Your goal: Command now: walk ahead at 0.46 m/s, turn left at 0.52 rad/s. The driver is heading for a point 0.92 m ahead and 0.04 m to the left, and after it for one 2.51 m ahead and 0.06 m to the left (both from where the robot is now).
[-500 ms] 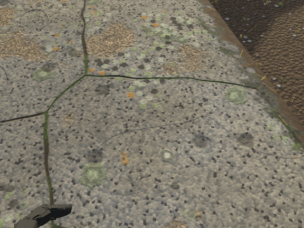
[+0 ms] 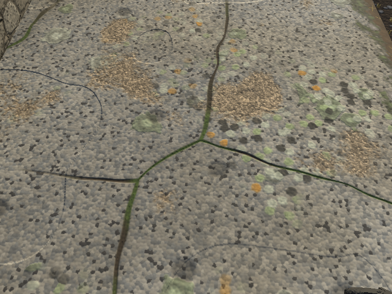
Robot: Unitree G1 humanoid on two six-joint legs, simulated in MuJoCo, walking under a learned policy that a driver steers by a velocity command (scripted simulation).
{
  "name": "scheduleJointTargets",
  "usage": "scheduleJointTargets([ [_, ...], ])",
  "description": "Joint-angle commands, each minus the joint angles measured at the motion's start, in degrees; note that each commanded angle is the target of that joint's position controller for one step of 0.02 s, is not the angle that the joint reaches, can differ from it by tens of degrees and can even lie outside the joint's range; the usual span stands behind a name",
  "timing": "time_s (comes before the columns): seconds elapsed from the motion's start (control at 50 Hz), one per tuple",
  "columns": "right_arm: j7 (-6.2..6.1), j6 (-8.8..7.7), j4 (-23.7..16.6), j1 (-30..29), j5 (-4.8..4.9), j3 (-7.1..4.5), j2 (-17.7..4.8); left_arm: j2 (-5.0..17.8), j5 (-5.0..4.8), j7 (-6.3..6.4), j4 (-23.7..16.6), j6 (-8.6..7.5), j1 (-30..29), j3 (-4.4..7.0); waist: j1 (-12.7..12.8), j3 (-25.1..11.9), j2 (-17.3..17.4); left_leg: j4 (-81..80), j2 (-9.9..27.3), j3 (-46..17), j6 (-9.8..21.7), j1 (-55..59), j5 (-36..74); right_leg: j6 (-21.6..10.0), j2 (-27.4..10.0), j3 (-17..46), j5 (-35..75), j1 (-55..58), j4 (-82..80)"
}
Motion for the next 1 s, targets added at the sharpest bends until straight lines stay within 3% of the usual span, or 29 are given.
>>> scheduleJointTargets([
  [0.02, -1.16, -0.65, -1.66, 19.56, -0.43, -5.00, -15.21, 4.98, 0.00, -1.13, -7.96, -4.25, -0.71, -0.51, -8.63, -25.83, 8.89, -16.77, 20.57, -51.51, 19.28, 53.80, -6.41, 0.01, 6.10, 17.19, -6.55, -42.00, 43.33],
  [0.04, -1.09, -1.22, -1.90, 16.51, -1.24, -4.12, -12.36, 8.04, -1.99, -1.56, -9.89, -5.27, -6.44, 0.25, -9.21, -17.92, 5.48, -17.42, 19.23, -41.68, 16.16, 48.36, 3.89, -0.94, 3.18, 18.46, -1.89, -45.22, 42.44],
  [0.06, -1.13, -1.49, -2.36, 12.61, -0.96, -3.79, -11.09, 7.53, -1.40, -1.22, -10.32, -5.72, -7.40, -0.06, -6.49, -12.44, 0.43, -16.20, 16.77, -33.49, 14.30, 39.93, 16.19, -1.13, 0.84, 17.73, 2.24, -43.60, 38.03],
  [0.08, -1.29, -1.33, -2.99, 9.14, -0.54, -3.47, -9.67, 7.84, 0.19, -0.66, -9.87, -5.54, -7.44, 0.28, -4.26, -8.91, -1.99, -15.82, 14.61, -27.44, 12.82, 32.55, 25.46, -0.40, -0.86, 16.96, 3.91, -40.98, 33.65],
  [0.12, -1.96, -0.95, -3.93, 6.38, -1.33, -2.99, -8.68, 8.00, 1.08, -0.38, -9.75, -3.93, -5.92, 0.63, -1.32, -7.50, -0.31, -17.43, 12.14, -22.53, 12.02, 23.47, 34.36, 1.12, -1.73, 16.73, 6.04, -34.55, 29.80],
  [0.16, -2.69, -0.74, -3.27, 5.92, -1.24, -3.39, -10.02, 5.61, 1.26, -0.07, -9.29, -2.59, -4.53, -0.11, -0.19, -7.28, 0.33, -17.82, 10.16, -18.55, 11.54, 18.91, 40.42, 3.16, -0.79, 15.16, 8.33, -32.66, 23.29],
  [0.24, -4.47, 1.37, -2.13, 6.42, -0.23, -3.92, -11.34, 3.75, 1.17, 0.12, -10.01, -1.68, -9.04, -1.02, -1.62, -9.92, 3.63, -14.93, 5.14, -14.26, 7.12, 15.55, 37.65, 4.99, 3.25, 13.70, 20.95, -27.64, 7.61],
  [0.34, -5.38, 3.46, -1.65, 7.93, -0.26, -3.80, -10.76, 5.25, 0.53, -0.78, -11.50, -1.65, -15.14, -0.52, -3.84, -10.09, 5.84, -10.24, 6.25, -22.09, 4.35, 19.40, 24.33, 4.01, 5.45, 16.53, 23.69, -25.97, -4.35],
  [0.4, -5.57, 3.48, -2.49, 5.17, -0.46, -3.21, -9.22, 6.33, 0.91, -1.07, -10.45, -2.71, -11.32, 0.36, -1.03, -9.62, 7.34, -4.48, 5.74, -25.72, 2.26, 21.68, 18.20, 0.97, 4.20, 16.61, 28.37, -20.77, -13.82],
  [0.42, -5.44, 3.16, -2.84, 5.88, -0.95, -2.53, -7.19, 7.65, 1.76, -0.79, -10.46, -3.20, -9.87, 0.66, -0.81, -11.45, 5.22, 0.59, 2.95, -24.09, 0.21, 19.60, 13.13, -1.55, -0.34, 19.08, 38.95, -13.58, -16.34],
  [0.44, -5.34, 2.67, -3.22, 9.71, -2.25, -1.52, -4.25, 10.48, 2.94, -0.24, -11.26, -3.10, -9.04, 0.90, -2.78, -15.33, -4.99, 11.95, -2.85, -18.62, -2.64, 11.98, -8.97, -7.04, -11.23, 29.42, 62.07, -2.23, -13.88],
  [0.46, -5.16, 2.73, -3.09, 15.77, -1.31, -1.29, -4.84, 10.15, 3.67, -0.40, -9.55, -2.09, -6.85, 1.05, -5.08, -18.39, -17.79, 22.63, -7.53, -14.54, -6.08, 1.89, -33.80, -18.23, -21.82, 45.97, 65.08, 4.24, -15.76],
  [0.48, -5.17, 3.27, -0.84, 17.17, -1.31, -2.53, -10.08, 6.82, 1.68, -0.65, -10.39, -1.69, -8.06, 0.36, -4.30, -17.16, -11.04, 29.58, -4.09, -15.76, -8.12, 0.26, -32.28, -19.20, -21.20, 47.78, 52.54, 1.74, -16.59],
  [0.5, -5.38, 4.24, -0.33, 12.68, -1.03, -3.15, -11.56, 4.29, 1.21, -0.82, -10.66, -1.40, -9.20, -0.45, -2.79, -13.72, -6.57, 32.38, -3.07, -15.10, -9.32, -0.11, -28.54, -16.64, -16.86, 40.88, 44.79, -1.74, -16.27],
  [0.52, -5.69, 5.24, 0.20, 10.93, -1.14, -2.97, -10.03, 3.15, 1.28, -1.22, -10.46, -1.06, -10.67, -1.10, -3.10, -11.59, -4.51, 31.27, -2.20, -14.27, -10.02, 0.93, -26.14, -14.36, -13.24, 36.50, 37.59, -5.80, -17.30],
  [0.56, -5.48, 6.02, 0.13, 9.77, -1.84, -2.01, -6.49, 3.14, 0.98, -1.70, -9.79, -0.25, -14.30, -1.49, -4.82, -7.48, -6.69, 20.43, 0.61, -10.98, -10.89, 6.49, -22.11, -11.57, -8.10, 31.10, 27.85, -14.22, -20.29],
  [0.6, -5.24, 5.32, 0.02, 7.86, -1.88, -1.17, -3.99, 5.51, 0.69, -1.58, -9.45, 0.77, -13.63, -0.37, -3.39, -6.48, -10.44, 9.12, -0.66, -6.57, -11.13, 10.91, -21.39, -10.90, -4.40, 28.24, 28.18, -15.23, -20.45],
  [0.66, -5.32, 4.53, 0.69, 7.10, -1.18, -1.79, -5.59, 8.80, 0.02, -1.10, -9.33, 1.53, -10.64, 0.98, -1.74, -8.92, -10.91, 0.78, -1.52, -6.92, -10.02, 12.85, -15.08, -12.69, -6.39, 33.02, 26.44, -10.74, -19.77],
  [0.72, -5.19, 3.93, 1.92, 8.49, -1.28, -2.19, -5.65, 8.76, -1.09, -0.43, -9.66, 2.32, -11.62, 1.21, -3.28, -8.79, -10.06, -10.21, -2.24, -5.73, -7.22, 18.26, -7.06, -10.87, -5.32, 34.75, 20.32, -13.53, -19.43],
  [0.74, -5.15, 3.66, 1.83, 8.40, -1.61, -2.51, -6.60, 8.19, -1.32, -0.11, -9.52, 2.45, -10.99, 1.15, -3.35, -8.91, -9.12, -11.82, -0.64, -6.63, -5.74, 21.90, -4.78, -9.09, -4.18, 34.15, 17.29, -16.78, -18.63],
  [0.76, -5.29, 3.48, 1.67, 9.26, -2.35, -3.09, -8.77, 6.96, -1.11, 0.03, -10.00, 2.29, -11.16, 0.86, -3.51, -9.18, -5.45, -12.02, 4.30, -9.95, -3.22, 25.25, -4.05, -6.76, -2.42, 31.40, 14.84, -21.70, -15.70],
  [0.78, -5.26, 3.64, 2.47, 8.99, -2.82, -3.94, -11.19, 5.38, -0.90, -0.15, -11.19, 1.99, -11.84, 0.67, -2.02, -6.66, 5.68, -14.21, 9.01, -15.27, 0.80, 23.23, -4.79, -3.74, 3.65, 22.76, 8.54, -26.61, -9.81],
  [0.8, -5.23, 3.43, 1.50, 7.67, -3.26, -3.78, -10.35, 5.88, -0.67, -0.33, -11.15, 1.78, -12.03, 0.76, -3.04, -4.94, 10.82, -18.42, 15.76, -21.85, 5.25, 21.85, 0.30, -1.47, 7.27, 17.25, 4.71, -29.18, -1.47],
  [0.82, -5.55, 2.98, 0.37, 5.12, -3.89, -3.51, -9.58, 6.90, -0.47, -0.49, -10.83, 1.67, -11.09, 1.50, -3.06, -4.71, 11.79, -18.80, 20.71, -24.55, 8.44, 21.88, 9.74, 0.00, 6.42, 15.70, -2.37, -31.33, 10.09],
  [0.84, -5.93, 2.48, -0.23, 4.12, -3.61, -3.11, -8.50, 7.99, -0.68, -0.41, -9.79, 2.05, -9.21, 2.32, -2.52, -5.08, 8.81, -17.75, 21.39, -23.54, 9.41, 22.50, 18.11, 1.15, 5.84, 16.53, -4.62, -32.78, 19.28],
  [0.86, -6.10, 2.00, -0.40, 2.40, -2.66, -2.92, -8.00, 7.73, -0.85, -0.31, -9.04, 2.72, -7.15, 2.61, -1.30, -4.84, 6.52, -16.08, 20.66, -20.49, 8.45, 23.69, 22.97, 2.01, 4.90, 17.52, -3.28, -34.43, 23.65],
  [0.9, -6.08, 1.85, 0.02, 1.71, -1.47, -2.87, -7.71, 4.95, -1.02, -0.29, -8.92, 3.80, -6.90, 1.83, -1.42, -4.21, 5.77, -14.41, 17.67, -14.46, 6.33, 26.76, 27.66, 3.49, 3.57, 16.44, 0.83, -36.84, 23.15],
  [0.96, -6.10, 3.05, 0.81, 3.38, -1.49, -3.51, -8.93, 3.16, -1.38, -1.37, -11.52, 4.09, -10.82, 0.72, -3.76, -5.18, 8.25, -13.80, 15.82, -9.22, 5.86, 28.47, 27.64, 4.57, 2.13, 12.19, 4.77, -33.09, 13.97],
  [1.0, -6.01, 3.72, 1.02, 3.93, -1.41, -4.08, -10.57, 3.56, -1.49, -2.32, -13.02, 4.14, -12.11, 0.57, -4.64, -6.13, 9.55, -13.40, 16.54, -7.72, 5.75, 27.42, 27.38, 3.87, 2.02, 10.02, 5.46, -27.73, 7.35],
])
Next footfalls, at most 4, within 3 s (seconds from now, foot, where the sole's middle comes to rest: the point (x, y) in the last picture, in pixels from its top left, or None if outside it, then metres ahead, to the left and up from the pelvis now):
0.42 right None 0.37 -0.08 -0.75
0.74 left None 0.23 0.13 -0.75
1.10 right None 0.30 -0.13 -0.75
1.60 left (180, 280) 0.47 0.09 -0.75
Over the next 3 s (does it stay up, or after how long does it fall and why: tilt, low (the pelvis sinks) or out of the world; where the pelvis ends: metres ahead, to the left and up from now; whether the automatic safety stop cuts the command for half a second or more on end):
stays up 0.84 0.02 0.02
